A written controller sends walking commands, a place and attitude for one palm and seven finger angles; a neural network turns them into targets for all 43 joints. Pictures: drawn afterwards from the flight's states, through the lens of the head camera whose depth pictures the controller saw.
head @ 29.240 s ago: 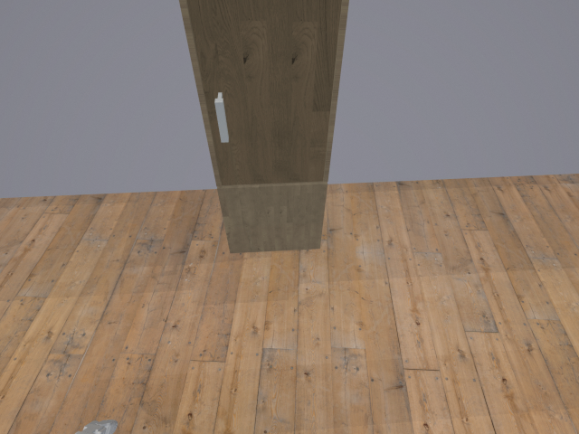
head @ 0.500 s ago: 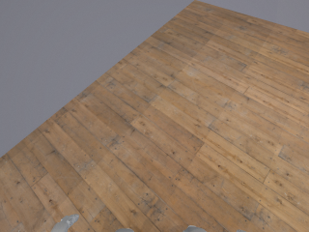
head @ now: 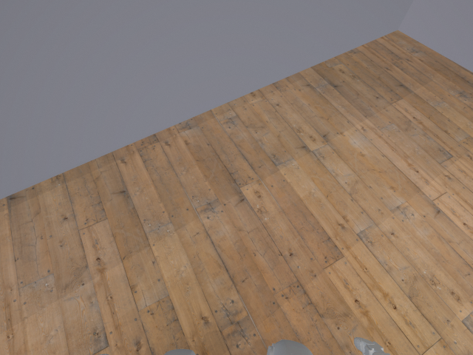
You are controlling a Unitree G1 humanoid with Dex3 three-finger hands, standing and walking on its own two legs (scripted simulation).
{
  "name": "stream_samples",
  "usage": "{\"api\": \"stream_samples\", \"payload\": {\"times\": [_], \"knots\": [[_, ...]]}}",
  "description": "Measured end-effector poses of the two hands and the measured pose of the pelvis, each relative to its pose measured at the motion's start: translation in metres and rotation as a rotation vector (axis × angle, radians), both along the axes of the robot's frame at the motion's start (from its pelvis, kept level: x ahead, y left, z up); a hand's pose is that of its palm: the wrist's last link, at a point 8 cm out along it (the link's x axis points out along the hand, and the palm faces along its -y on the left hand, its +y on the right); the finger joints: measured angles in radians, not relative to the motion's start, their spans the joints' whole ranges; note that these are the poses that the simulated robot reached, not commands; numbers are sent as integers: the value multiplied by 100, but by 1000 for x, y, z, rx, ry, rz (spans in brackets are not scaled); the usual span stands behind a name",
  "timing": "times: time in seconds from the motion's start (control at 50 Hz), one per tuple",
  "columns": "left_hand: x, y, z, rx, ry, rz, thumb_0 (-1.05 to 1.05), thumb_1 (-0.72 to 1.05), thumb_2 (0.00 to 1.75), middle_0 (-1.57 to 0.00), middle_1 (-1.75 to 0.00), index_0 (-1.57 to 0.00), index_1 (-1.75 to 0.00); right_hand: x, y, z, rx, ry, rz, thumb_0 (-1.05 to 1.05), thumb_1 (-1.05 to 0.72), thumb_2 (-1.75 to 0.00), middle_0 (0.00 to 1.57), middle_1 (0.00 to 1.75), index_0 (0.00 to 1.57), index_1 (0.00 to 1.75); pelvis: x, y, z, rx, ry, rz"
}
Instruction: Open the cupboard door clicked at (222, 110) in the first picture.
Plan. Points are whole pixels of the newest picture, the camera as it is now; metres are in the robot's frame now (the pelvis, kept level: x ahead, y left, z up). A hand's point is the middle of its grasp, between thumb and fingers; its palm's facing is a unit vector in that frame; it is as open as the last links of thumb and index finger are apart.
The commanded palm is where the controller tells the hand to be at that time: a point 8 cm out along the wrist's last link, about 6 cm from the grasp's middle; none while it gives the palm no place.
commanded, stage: turn to face it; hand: left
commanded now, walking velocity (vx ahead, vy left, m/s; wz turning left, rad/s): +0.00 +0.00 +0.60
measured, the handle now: out of the picture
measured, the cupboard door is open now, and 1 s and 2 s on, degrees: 48 48 48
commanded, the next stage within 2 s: none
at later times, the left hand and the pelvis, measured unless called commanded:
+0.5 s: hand out of the picture +0.04 +0.14 -0.14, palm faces +0.29 -0.93 -0.24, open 7.4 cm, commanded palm none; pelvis +0.02 -0.06 +0.01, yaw +18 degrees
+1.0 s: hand out of the picture +0.01 +0.16 -0.14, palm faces +0.56 -0.77 -0.30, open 7.4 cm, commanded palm none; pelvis +0.04 -0.08 +0.00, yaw +35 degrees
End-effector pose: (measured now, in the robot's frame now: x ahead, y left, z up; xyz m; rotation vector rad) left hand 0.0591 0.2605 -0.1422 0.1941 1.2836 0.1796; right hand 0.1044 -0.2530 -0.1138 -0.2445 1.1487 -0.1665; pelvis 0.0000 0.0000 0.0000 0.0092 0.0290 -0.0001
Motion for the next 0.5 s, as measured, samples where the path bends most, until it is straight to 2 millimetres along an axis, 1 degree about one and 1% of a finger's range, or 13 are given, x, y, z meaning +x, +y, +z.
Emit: {"api": "stream_samples", "payload": {"times": [0.06,0.12,0.2,0.26,0.3,0.38,0.44,0.5], "knots": [[10,1,11,8,-44,25,1,91,89,-20,-30,-20,-30,-2,-1,2,2,28,23,0,-91,-89,20,30,20,30,2,-5,6,-8,-1,29],[20,-4,22,20,-92,39,1,91,89,-20,-30,-20,-30,-5,-6,0,14,61,42,0,-91,-89,21,30,20,30,4,-13,10,-14,0,59],[31,-18,31,43,-146,52,1,91,89,-20,-30,-20,-30,-7,-22,-11,34,101,56,0,-91,-89,21,30,20,30,8,-31,8,-13,2,106],[32,-32,32,74,-187,65,0,91,89,-20,-30,-20,-30,0,-40,-26,49,117,65,0,-91,-89,21,30,20,30,12,-48,-2,8,4,140],[24,-42,35,81,-182,83,0,90,89,-20,-30,-20,-30,7,-49,-29,49,129,81,0,-91,-89,21,30,20,30,12,-54,-1,10,-6,175],[-1,-61,39,62,-133,143,0,90,89,-20,-30,-20,-30,26,-56,-21,47,138,125,0,-91,-89,20,30,20,30,16,-61,9,25,-10,229],[-20,-73,36,33,-99,193,0,90,89,-20,-30,-20,-30,43,-52,-13,45,134,172,0,-91,-89,20,30,20,30,20,-65,14,36,-6,272],[-40,-80,30,7,-77,255,0,90,89,-20,-30,-21,-30,64,-41,-7,36,124,237,0,-91,-90,20,30,20,30,21,-65,15,37,-6,316]]}}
